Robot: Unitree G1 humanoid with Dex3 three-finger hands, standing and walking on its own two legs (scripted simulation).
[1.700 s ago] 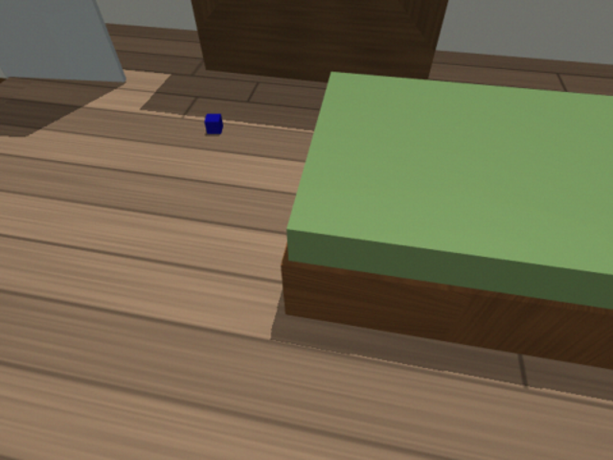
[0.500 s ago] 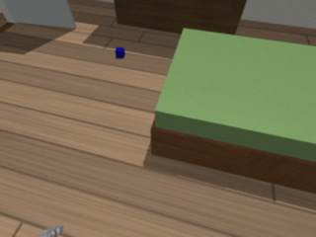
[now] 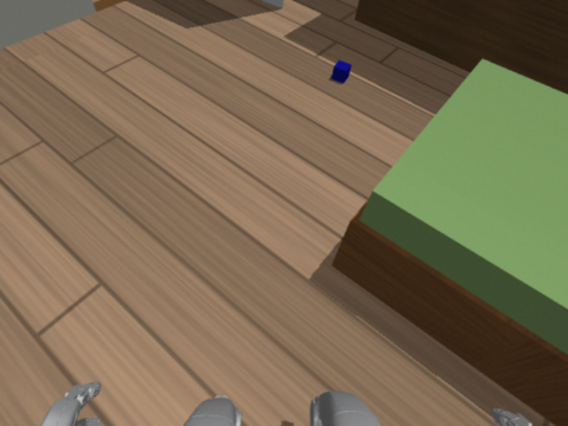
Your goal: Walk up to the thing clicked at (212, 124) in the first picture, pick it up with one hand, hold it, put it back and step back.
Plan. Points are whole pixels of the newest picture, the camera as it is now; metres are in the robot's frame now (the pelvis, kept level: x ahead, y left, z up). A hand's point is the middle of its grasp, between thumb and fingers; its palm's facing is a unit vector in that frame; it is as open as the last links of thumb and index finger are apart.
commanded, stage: walk up
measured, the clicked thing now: (341, 71) +1.90 -0.38 -0.71
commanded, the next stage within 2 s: stand in 1.66 s
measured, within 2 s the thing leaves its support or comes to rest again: neither
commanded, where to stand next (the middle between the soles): +0.05 -0.02 m, yaw +31 degrees
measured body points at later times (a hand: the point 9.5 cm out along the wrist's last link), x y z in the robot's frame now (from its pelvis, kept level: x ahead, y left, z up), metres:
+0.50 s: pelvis -0.02 -0.04 +0.00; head +0.02 -0.03 +0.45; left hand -0.08 +0.31 -0.08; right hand +0.21 -0.30 -0.10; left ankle -0.03 +0.10 -0.70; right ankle +0.02 -0.17 -0.71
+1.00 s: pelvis -0.03 -0.03 +0.00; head +0.00 -0.02 +0.45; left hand -0.14 +0.28 -0.11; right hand +0.22 -0.26 -0.11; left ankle -0.06 +0.08 -0.72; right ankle +0.07 -0.16 -0.71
